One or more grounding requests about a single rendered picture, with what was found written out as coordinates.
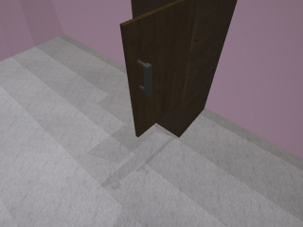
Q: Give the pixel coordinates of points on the handle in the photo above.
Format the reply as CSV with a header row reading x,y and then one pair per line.
x,y
147,76

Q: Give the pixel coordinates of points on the cupboard door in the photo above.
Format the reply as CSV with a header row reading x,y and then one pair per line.
x,y
162,38

